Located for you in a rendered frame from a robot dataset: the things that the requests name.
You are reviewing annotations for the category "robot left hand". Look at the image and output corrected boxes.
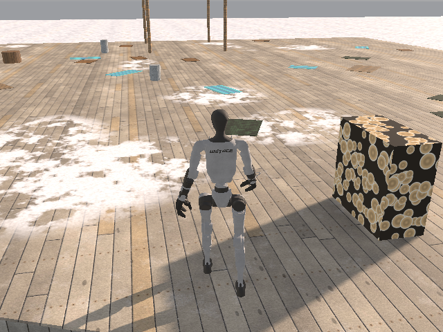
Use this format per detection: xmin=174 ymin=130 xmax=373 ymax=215
xmin=176 ymin=199 xmax=192 ymax=218

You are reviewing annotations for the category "right robot thigh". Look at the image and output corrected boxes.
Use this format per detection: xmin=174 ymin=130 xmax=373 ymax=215
xmin=231 ymin=194 xmax=246 ymax=249

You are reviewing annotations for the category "right robot forearm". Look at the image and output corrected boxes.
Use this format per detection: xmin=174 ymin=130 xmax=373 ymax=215
xmin=246 ymin=165 xmax=256 ymax=184

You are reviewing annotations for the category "right robot upper arm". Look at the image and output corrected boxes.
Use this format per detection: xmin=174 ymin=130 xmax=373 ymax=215
xmin=235 ymin=138 xmax=254 ymax=175

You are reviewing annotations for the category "left robot upper arm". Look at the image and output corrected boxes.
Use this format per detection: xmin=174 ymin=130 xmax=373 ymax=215
xmin=187 ymin=140 xmax=206 ymax=179

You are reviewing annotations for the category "robot head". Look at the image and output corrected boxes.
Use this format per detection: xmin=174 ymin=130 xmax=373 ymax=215
xmin=209 ymin=109 xmax=232 ymax=142

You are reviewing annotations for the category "robot right hand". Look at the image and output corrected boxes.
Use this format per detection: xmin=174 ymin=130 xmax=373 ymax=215
xmin=240 ymin=180 xmax=257 ymax=192

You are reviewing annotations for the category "left robot forearm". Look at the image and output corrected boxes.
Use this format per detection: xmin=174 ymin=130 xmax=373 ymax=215
xmin=178 ymin=168 xmax=194 ymax=201

